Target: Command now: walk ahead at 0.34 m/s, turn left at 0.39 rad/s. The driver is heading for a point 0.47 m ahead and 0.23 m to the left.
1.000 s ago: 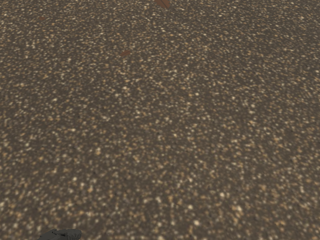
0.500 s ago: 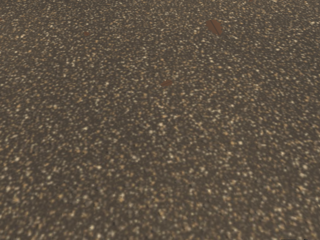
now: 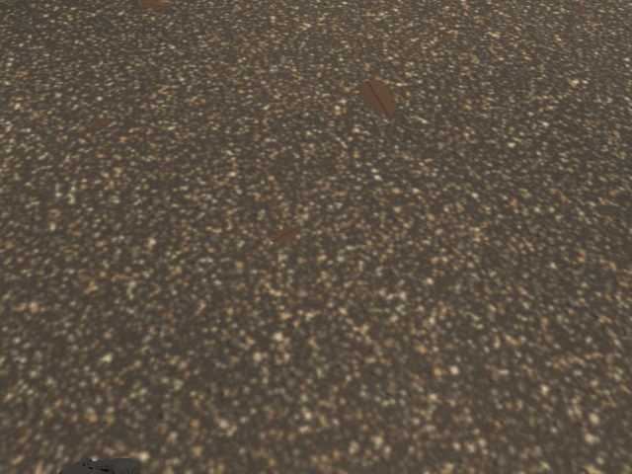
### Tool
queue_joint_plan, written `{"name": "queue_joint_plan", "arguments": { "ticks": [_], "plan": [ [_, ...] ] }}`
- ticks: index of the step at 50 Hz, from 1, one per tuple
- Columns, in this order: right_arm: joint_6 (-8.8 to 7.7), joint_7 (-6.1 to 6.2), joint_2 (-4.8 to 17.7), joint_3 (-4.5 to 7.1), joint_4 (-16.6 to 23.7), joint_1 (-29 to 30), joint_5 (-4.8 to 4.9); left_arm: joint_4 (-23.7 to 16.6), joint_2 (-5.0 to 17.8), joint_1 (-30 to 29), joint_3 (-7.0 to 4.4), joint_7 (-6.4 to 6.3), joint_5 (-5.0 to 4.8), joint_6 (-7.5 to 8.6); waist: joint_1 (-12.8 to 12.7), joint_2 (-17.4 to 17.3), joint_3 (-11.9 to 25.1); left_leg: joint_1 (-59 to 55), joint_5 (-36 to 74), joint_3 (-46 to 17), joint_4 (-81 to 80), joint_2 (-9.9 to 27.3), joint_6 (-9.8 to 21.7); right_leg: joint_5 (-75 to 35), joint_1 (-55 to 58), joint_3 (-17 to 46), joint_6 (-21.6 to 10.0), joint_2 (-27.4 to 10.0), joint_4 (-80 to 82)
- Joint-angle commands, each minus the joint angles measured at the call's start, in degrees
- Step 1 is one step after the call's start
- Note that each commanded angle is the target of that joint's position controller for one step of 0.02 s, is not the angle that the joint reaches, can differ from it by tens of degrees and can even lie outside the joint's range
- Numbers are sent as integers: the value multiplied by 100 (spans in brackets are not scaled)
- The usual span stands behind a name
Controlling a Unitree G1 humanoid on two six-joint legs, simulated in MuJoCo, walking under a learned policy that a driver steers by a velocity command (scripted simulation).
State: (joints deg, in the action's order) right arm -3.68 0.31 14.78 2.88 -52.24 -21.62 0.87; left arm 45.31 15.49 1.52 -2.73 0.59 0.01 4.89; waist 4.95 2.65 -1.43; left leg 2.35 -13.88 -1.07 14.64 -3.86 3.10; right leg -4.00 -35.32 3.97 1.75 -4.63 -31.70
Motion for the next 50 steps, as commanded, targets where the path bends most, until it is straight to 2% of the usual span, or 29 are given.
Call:
{"name": "queue_joint_plan", "arguments": {
  "ticks": [1,3,4,5,6,7,8,9,10,12,14,16,20,23,25,26,27,28,29,30,31,32,35,39,44,46,48,49,50],
  "plan": [
    [79,108,1062,269,229,-111,37,-481,503,-443,-118,57,11,143,-179,-804,4,139,2683,-957,390,1342,609,-62,563,-101,-87,375,474],
    [137,157,1092,308,351,134,43,-348,721,27,-198,43,43,170,-451,-927,270,76,2904,-1175,989,1311,425,77,1203,-80,-253,423,683],
    [149,162,1002,286,456,302,42,-192,880,572,-265,2,87,192,-734,-822,582,281,2938,-1068,1628,1015,233,-468,2049,-155,-404,350,977],
    [139,157,683,183,684,362,-54,-118,1233,1272,-340,-56,221,204,-954,-255,1425,1132,1636,-866,3003,574,-10,-2225,3649,495,-745,-547,534],
    [109,128,105,37,609,-771,-108,-157,1423,1373,-345,-89,251,88,-516,1268,2282,2853,-2722,-429,4867,-185,-372,-4172,5487,2014,-1632,-2168,74],
    [120,113,642,116,528,-1127,38,-248,1155,1379,-300,-52,98,-23,-601,1280,2862,3155,-2878,-757,5725,91,-426,-2740,5440,2667,-1906,-2330,390],
    [196,141,1016,249,595,-547,134,-358,809,1028,-214,-72,56,-93,-672,716,2102,3535,-2397,-614,5968,344,-511,-1694,4774,2037,-1701,-1955,680],
    [299,188,1024,280,706,-106,116,-357,653,693,-162,-109,44,-146,-622,398,1461,3653,-2004,-397,5858,528,-605,-1060,4020,1489,-1509,-1638,903],
    [430,231,997,319,733,28,70,-352,546,417,-119,-123,65,-191,-510,338,1042,3501,-1762,-351,5731,693,-682,-619,3272,1092,-1452,-1432,1114],
    [634,264,744,311,826,-49,44,-308,641,79,-159,-129,188,-223,-284,626,629,2779,-1366,-152,5347,775,-723,76,2054,452,-1436,-1165,1626],
    [683,265,606,301,956,24,16,-255,716,-3,-203,-159,196,-202,-254,605,589,2588,-1106,-41,4887,811,-702,118,1869,127,-1549,-1200,1828],
    [684,219,584,288,1097,238,-15,-211,803,-48,-245,-207,140,-213,-291,481,708,2452,-755,-29,4326,905,-641,65,1996,-76,-1604,-1306,1862],
    [706,70,666,289,1306,619,-15,-150,990,-105,-305,-243,61,-338,-367,465,739,1969,-362,178,3414,877,-488,403,2115,-451,-1503,-1406,1867],
    [751,-33,763,338,1425,750,-17,-63,1119,-32,-349,-209,-46,-425,-360,460,648,1685,-385,343,2660,795,-300,686,2373,-549,-1293,-1509,1607],
    [745,-56,802,397,1350,532,-52,30,1038,47,-343,-199,-137,-493,-220,296,643,1042,151,504,1692,556,-44,1145,2233,-809,-890,-1297,1024],
    [735,-9,1032,484,1314,339,-86,161,819,337,-302,-171,-118,-534,-210,-246,533,586,828,33,1022,684,203,1697,1809,-1126,-468,-955,240],
    [722,114,1736,633,1436,275,-90,42,482,461,-219,-120,124,-549,-464,-2014,427,-64,2693,-2006,608,2127,837,3550,367,-1747,173,-89,-1613],
    [601,84,1914,614,1609,393,-251,-209,625,-84,-266,-179,152,-520,-226,-1977,476,417,2634,-2880,356,2621,1710,4326,-295,-756,279,439,-2821],
    [466,41,1692,568,1610,513,-289,-253,792,-299,-320,-214,53,-525,-191,-1366,525,481,2177,-2470,272,2329,1602,3938,-394,-309,173,351,-3282],
    [374,50,1572,538,1623,806,-211,-195,818,-155,-351,-250,-20,-536,-384,-1172,453,516,1891,-2045,306,2039,1258,3377,-439,-185,76,273,-3291],
    [355,75,1372,486,1678,1063,-118,-52,848,-1,-384,-307,23,-544,-479,-936,525,477,1662,-1842,367,1852,985,3007,-415,-101,59,204,-3231],
    [364,107,1258,431,1711,1213,-62,-19,885,70,-409,-334,67,-549,-546,-994,540,580,1872,-1701,397,1761,910,2755,-281,-103,87,231,-3275],
    [380,177,1133,366,1762,1131,-88,-24,777,160,-401,-302,5,-501,-572,-990,754,464,2217,-1602,464,1580,943,2353,-24,-64,163,389,-3126],
    [437,231,1266,417,1787,1022,-47,-116,634,-50,-325,-259,-11,-470,-425,-1061,671,320,1694,-1866,532,1497,966,2254,172,40,290,485,-1872],
    [512,166,1346,446,1878,1165,-62,-139,731,38,-319,-160,-57,-403,-372,-1187,618,700,1557,-2399,625,1423,1033,2474,956,91,263,643,-943],
    [539,142,1336,441,1910,1251,-32,-145,772,149,-328,-113,-73,-356,-397,-1215,663,626,1799,-2663,747,1377,998,2505,1186,110,203,688,-532],
    [580,151,1310,426,1955,1415,23,-97,787,429,-344,-61,-74,-307,-573,-1194,720,643,1938,-2775,964,1209,834,2070,1678,59,94,705,345],
    [606,171,1272,410,1982,1500,65,-30,824,658,-368,-45,-58,-290,-713,-1126,729,848,1694,-2689,1122,1026,632,1386,2175,-8,2,627,1062],
    [613,187,1076,352,1997,1366,55,12,1094,942,-439,-61,3,-300,-714,-667,944,1490,368,-2370,1585,702,340,1164,3010,481,-267,-67,1339]
  ]
}}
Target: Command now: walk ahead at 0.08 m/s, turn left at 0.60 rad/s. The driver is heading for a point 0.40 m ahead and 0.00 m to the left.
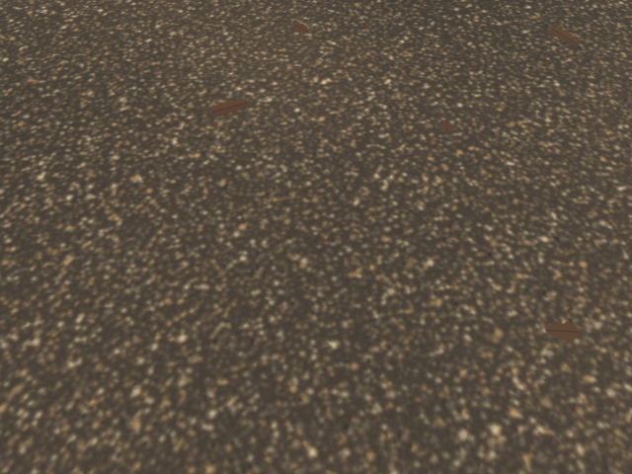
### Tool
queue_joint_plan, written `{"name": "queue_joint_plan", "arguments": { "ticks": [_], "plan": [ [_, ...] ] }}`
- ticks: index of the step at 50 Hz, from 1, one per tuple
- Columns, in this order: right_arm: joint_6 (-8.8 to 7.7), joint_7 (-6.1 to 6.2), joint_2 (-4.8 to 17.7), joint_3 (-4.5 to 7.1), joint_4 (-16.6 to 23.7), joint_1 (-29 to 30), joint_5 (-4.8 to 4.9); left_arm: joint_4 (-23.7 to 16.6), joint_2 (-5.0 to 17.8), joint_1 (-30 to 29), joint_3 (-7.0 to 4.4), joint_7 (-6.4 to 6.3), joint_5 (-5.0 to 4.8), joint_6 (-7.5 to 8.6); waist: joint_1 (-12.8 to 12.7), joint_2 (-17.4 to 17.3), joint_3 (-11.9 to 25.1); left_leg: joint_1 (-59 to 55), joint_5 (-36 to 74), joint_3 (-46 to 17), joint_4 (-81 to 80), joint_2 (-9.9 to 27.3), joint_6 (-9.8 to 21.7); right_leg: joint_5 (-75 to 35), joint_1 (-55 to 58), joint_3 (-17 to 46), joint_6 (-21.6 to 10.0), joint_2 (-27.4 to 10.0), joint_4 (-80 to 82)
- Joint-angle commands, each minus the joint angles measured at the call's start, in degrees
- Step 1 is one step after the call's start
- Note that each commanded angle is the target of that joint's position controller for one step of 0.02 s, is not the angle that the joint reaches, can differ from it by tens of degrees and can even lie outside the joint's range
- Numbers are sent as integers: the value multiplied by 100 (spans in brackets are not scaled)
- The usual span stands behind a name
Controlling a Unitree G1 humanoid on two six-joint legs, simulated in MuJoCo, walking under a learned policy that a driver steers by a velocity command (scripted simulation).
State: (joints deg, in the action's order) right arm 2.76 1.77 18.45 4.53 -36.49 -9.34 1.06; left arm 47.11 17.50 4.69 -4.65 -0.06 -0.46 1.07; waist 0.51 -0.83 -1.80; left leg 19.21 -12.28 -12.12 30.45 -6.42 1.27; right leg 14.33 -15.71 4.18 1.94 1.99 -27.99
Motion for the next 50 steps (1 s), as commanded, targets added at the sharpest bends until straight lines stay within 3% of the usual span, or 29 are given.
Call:
{"name": "queue_joint_plan", "arguments": {
  "ticks": [1,2,3,5,8,13,17,19,20,21,22,23,24,25,27,30,33,36,38,40,42,43,44,45,46,47,48,49,50],
  "plan": [
    [-48,14,368,106,444,-206,6,-198,1331,586,-322,-50,118,11,49,1190,910,1082,-1921,-73,1189,9,152,-640,1678,1784,-955,-1899,1142],
    [-123,13,778,216,528,-86,-13,-232,1267,598,-307,-33,244,34,-118,1557,584,1875,-2256,259,2254,71,-14,305,1268,2765,-1654,-2520,1514],
    [-160,-12,1064,303,471,-24,-21,-373,975,351,-222,-62,199,81,-88,1136,337,2027,-1721,222,2816,446,-60,1253,1111,2449,-1597,-2368,1634],
    [-165,-40,884,292,312,-109,-90,-407,719,209,-138,-144,10,126,-75,1041,132,2271,-1084,338,3168,524,-225,1745,1214,1813,-1187,-1793,1706],
    [-298,-123,460,145,330,65,-41,-278,689,692,-90,-167,27,200,-310,857,-23,2357,-533,596,3051,594,-337,1389,1270,1248,-1192,-1590,1929],
    [-520,-198,176,-31,455,519,-44,-181,943,1004,-134,-85,-27,279,-502,952,-110,1555,-128,1160,1348,891,-367,472,1030,590,-1233,-1529,2036],
    [-583,-276,288,-37,461,481,42,-91,1130,1269,-175,37,-122,260,-474,992,-167,487,-251,1428,369,790,-187,372,605,469,-1281,-1684,1846],
    [-583,-278,362,17,288,-9,60,-63,1066,1214,-140,80,-172,223,-117,857,-91,-502,109,1546,-249,660,13,245,249,368,-1154,-1675,1487],
    [-563,-236,517,111,118,-538,80,-36,894,1243,-69,95,-131,231,162,721,131,-1338,66,1535,-388,567,142,-243,-38,180,-1008,-1518,958],
    [-549,-176,775,228,-35,-1296,73,-67,552,1176,56,120,-53,268,561,278,608,-2412,-53,895,-558,1053,345,-476,-508,-314,-704,-1116,-387],
    [-514,-123,1473,356,-44,-1840,-61,-426,42,1169,222,128,71,383,585,-1486,1184,-3716,-819,-1562,-1074,2563,1097,914,-2268,-934,-220,-391,-2606],
    [-594,-191,1281,303,-93,-2000,-73,-497,494,934,110,82,-68,488,711,-1292,1180,-3379,-1654,-2863,-1664,2920,1601,1793,-2979,-234,-213,-278,-3778],
    [-664,-237,922,168,-67,-1638,-81,-536,794,850,14,107,-203,531,527,-1038,589,-3019,-1884,-2315,-1718,2783,1486,1425,-3373,-65,-359,-625,-4159],
    [-707,-261,654,87,-29,-1356,-90,-494,774,781,20,126,-215,540,405,-879,284,-2626,-1678,-1667,-1789,2466,1348,888,-3336,-112,-450,-816,-4088],
    [-730,-281,439,6,3,-921,-110,-444,675,737,4,147,-55,511,151,-638,-59,-1926,-552,-853,-2040,2085,1171,179,-2980,-98,-418,-1026,-3562],
    [-790,-238,490,35,-38,-809,-116,-400,414,779,59,203,-41,395,-35,-462,-51,-1665,757,-104,-2290,1918,1163,-519,-2779,-212,-242,-999,-3115],
    [-826,-190,532,58,-187,-903,-129,-528,258,374,129,215,-45,327,60,-308,-166,-1528,1273,630,-2399,1799,1042,-1325,-2709,-216,-109,-896,-2146],
    [-788,-125,603,53,-372,-1040,-112,-767,81,-268,220,273,28,397,220,-280,-340,-1091,2411,1160,-2299,1584,878,-2106,-1912,-568,-149,-598,-930],
    [-737,-102,689,69,-547,-1270,-75,-884,100,-507,223,339,33,437,283,-281,-258,-1296,2749,1199,-2085,1656,829,-2316,-1602,-597,-231,-444,-517],
    [-680,-80,749,89,-639,-1243,-46,-916,232,-471,179,391,38,449,164,-365,-136,-1707,3099,1133,-1734,1804,737,-2123,-1485,-497,-394,-356,-246],
    [-624,-47,832,120,-666,-1099,-35,-804,480,-16,80,387,94,455,-129,-488,203,-2108,4001,1047,-1080,1831,592,-1732,-1010,-531,-571,-161,-135],
    [-581,-33,814,111,-657,-970,-28,-621,614,566,1,353,129,468,-455,-438,550,-2132,4450,1152,-322,1640,450,-1934,-285,-664,-692,0,101],
    [-574,-26,692,59,-643,-1133,-82,-519,899,1004,-78,279,166,470,-610,-138,1026,-1706,3902,1328,710,1294,181,-3514,821,-464,-873,-317,138],
    [-627,-62,270,-99,-541,-1746,-234,-516,1314,1433,-116,206,327,427,-423,915,2007,19,1028,1377,2769,742,-186,-5819,3028,1110,-1703,-1781,-514],
    [-626,-136,-9,-211,-832,-2422,-169,-475,860,1415,32,193,247,356,-219,1480,3067,705,-2813,654,4164,219,-439,-6294,3759,2674,-2591,-2702,-213],
    [-590,-166,652,-42,-881,-2081,0,-556,686,1126,65,216,85,270,-386,825,2756,797,-2732,220,4447,503,-435,-4996,3044,2305,-2411,-2400,122],
    [-526,-144,702,-17,-704,-1467,89,-598,584,651,94,207,28,220,-307,605,1827,1192,-2504,506,4331,753,-433,-3857,2279,1717,-2107,-2118,379],
    [-431,-78,581,-33,-652,-1125,29,-595,385,304,163,198,34,202,-183,304,1135,1248,-2224,674,3870,946,-456,-3105,1361,1342,-1887,-1857,677],
    [-306,-1,535,-13,-658,-1056,-53,-603,266,43,202,183,81,195,-17,317,827,866,-1945,681,3368,1116,-474,-2464,537,1061,-1721,-1680,940]
  ]
}}
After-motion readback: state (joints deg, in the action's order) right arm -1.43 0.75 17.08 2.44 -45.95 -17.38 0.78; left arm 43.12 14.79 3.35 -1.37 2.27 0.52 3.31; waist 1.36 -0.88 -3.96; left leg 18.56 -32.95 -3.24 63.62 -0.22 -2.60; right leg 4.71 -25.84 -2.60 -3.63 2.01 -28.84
